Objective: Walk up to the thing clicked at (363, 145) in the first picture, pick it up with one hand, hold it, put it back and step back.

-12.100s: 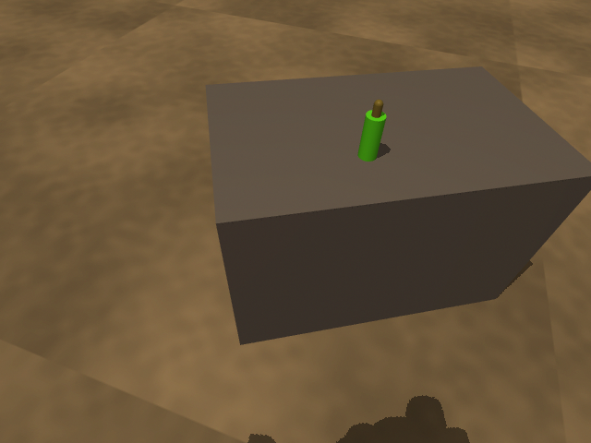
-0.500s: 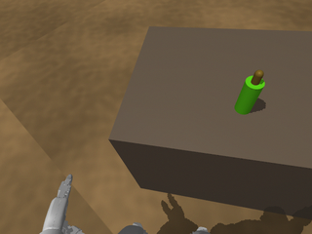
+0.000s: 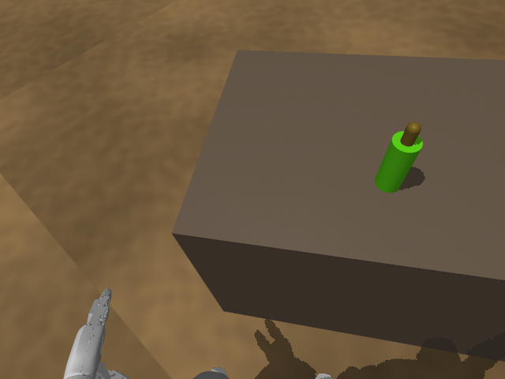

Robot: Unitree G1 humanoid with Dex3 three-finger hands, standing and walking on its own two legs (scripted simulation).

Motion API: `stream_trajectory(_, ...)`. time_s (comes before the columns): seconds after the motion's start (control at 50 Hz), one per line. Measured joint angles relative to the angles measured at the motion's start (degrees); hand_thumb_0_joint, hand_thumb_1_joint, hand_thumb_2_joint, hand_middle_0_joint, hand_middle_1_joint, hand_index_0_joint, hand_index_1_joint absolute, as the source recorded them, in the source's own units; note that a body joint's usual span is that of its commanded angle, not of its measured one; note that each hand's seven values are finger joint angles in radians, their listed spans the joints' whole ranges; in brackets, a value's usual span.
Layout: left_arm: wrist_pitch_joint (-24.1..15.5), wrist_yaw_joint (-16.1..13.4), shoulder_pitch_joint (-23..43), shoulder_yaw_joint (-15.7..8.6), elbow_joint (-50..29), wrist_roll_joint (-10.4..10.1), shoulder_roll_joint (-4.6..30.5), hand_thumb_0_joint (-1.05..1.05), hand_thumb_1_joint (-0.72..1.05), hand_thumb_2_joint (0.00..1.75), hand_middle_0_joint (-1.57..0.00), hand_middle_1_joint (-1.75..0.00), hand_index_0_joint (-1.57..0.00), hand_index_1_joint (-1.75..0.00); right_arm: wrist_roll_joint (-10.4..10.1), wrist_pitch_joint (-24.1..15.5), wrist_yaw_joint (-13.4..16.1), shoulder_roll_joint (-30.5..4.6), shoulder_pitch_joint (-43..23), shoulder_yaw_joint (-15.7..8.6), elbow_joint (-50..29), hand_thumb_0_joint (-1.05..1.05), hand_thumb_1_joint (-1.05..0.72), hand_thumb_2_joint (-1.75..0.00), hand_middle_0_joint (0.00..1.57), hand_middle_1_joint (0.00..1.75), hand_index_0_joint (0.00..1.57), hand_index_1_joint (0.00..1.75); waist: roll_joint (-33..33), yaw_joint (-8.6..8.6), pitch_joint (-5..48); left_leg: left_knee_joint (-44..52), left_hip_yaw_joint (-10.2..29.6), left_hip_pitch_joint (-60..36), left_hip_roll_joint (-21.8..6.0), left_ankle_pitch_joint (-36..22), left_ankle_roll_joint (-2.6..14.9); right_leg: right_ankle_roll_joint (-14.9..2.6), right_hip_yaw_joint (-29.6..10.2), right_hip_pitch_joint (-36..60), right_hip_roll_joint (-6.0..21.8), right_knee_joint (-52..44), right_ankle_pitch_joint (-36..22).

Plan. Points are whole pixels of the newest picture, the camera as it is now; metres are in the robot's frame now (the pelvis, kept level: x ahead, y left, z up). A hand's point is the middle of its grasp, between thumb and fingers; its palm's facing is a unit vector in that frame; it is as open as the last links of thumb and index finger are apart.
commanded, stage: go down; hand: right
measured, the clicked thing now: (399, 156) +0.52 -0.20 +0.01
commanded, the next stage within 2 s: approach in 0.02 s
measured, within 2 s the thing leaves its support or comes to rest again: neither
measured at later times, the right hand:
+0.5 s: hand out of the picture +0.43 -0.33 +0.06, palm faces +0.14 +0.99 +0.05, open 17.0 cm
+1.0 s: hand (431, 174) +0.48 -0.24 +0.02, palm faces +0.16 +0.99 +0.03, open 16.8 cm
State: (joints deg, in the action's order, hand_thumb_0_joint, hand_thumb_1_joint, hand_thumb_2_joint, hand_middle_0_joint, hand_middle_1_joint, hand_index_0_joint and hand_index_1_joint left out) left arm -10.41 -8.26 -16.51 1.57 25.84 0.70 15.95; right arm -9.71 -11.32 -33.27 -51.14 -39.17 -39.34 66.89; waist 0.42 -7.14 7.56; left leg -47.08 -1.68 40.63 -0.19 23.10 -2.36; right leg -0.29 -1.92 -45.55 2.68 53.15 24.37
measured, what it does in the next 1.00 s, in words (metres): stands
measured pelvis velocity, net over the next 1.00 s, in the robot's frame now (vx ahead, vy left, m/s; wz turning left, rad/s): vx -0.02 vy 0.00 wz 0.03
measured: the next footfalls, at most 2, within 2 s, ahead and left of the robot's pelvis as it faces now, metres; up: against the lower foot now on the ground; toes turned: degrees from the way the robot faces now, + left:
none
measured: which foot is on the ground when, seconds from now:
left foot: down 0.00-1.00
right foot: down 0.00-1.00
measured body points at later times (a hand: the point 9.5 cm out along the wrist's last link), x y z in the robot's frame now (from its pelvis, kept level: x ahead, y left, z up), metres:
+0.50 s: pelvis -0.02 +0.01 -0.02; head +0.09 -0.04 +0.41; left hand +0.14 +0.27 -0.05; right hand +0.42 -0.38 +0.06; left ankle -0.01 +0.15 -0.69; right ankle +0.01 -0.11 -0.69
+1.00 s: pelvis -0.02 +0.00 -0.04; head +0.09 -0.04 +0.39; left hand +0.13 +0.26 -0.03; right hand +0.46 -0.29 +0.02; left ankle -0.01 +0.15 -0.69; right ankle +0.01 -0.11 -0.69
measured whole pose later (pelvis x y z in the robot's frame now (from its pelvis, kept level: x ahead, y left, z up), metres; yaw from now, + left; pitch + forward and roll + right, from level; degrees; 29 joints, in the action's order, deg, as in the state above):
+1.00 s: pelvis -0.02 +0.00 -0.04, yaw +2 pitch +21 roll +4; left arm -5.5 -0.5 -22.5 0.2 0.9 3.0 13.5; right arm -3.2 -21.5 -12.5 -34.3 -44.8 -31.7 66.2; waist 0.3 -13.3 8.4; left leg -60.1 -1.2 54.9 0.8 26.6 -2.3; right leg -0.2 -2.1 -59.2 3.7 65.6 27.9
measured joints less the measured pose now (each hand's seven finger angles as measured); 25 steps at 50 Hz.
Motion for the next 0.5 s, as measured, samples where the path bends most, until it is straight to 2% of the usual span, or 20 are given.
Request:
stream_trajectory(0.22, -0.22, 0.28, -0.34, 0.84, -2.37, 0.07, -0.40, -0.01, -0.56, 0.06, -0.06, -0.05, -0.06, -0.06, 0.53, -0.50, -0.15, -1.36, -1.48, 0.11, 1.88, -0.01, 0.45, -0.05, 0.07, 0.04, 0.06, 0.05, 0.39, -0.31, -0.43, -0.54, -0.40, 0.46, 0.08, -0.10, 0.42, 0.40, -0.44, -0.33, 0.04, -0.04, -0.53)
stream_trajectory(0.32, -0.80, 0.65, 0.06, 0.86, -1.87, 0.60, -0.47, -0.01, -0.55, 0.05, -0.07, -0.05, -0.06, -0.06, 0.31, -1.49, 0.23, -1.42, -3.38, 2.74, 3.85, -0.01, 0.43, -0.05, 0.07, 0.04, 0.06, 0.04, 0.38, -0.45, -0.42, -2.38, -0.68, 2.65, -0.02, 0.35, 0.51, 0.45, -0.80, -2.53, -0.10, 1.50, -0.36)
stream_trajectory(0.42, -1.03, 1.34, 0.35, 0.43, -4.31, 0.92, -0.15, -0.01, -0.55, 0.05, -0.07, -0.06, -0.07, -0.06, -0.13, -3.13, 1.16, 1.36, -4.66, 5.40, 4.23, -0.01, 0.42, -0.05, 0.07, 0.03, 0.05, 0.04, 0.30, -1.22, -0.55, -5.23, -0.83, 6.00, -0.20, 1.11, 0.39, 0.34, -1.06, -5.93, -0.31, 4.18, 0.19)
stream_trajectory(0.5, -1.04, 2.27, 0.05, 0.02, -7.09, 1.39, -0.25, -0.01, -0.54, 0.05, -0.07, -0.06, -0.07, -0.06, 0.45, -5.01, 3.45, 4.76, -5.50, 5.90, 4.35, -0.01, 0.41, -0.05, 0.07, 0.03, 0.06, 0.04, 0.85, -2.35, -0.43, -7.67, -0.55, 9.14, -0.14, 1.72, 0.36, 0.34, -0.88, -8.87, -0.23, 6.40, 0.77)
